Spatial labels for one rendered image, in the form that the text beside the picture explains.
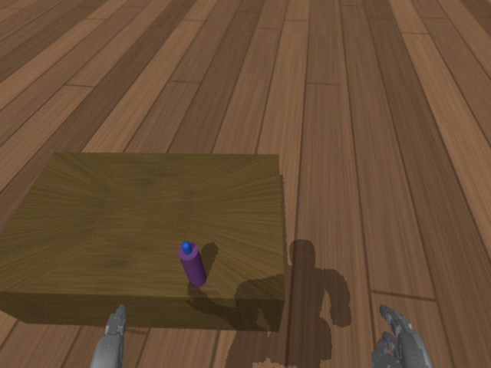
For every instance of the bottle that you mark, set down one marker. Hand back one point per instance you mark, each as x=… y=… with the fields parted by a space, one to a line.
x=192 y=264

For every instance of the left robot hand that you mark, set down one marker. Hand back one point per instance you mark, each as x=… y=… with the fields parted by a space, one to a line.
x=110 y=347

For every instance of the right robot hand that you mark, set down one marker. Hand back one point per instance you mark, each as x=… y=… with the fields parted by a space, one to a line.
x=408 y=348

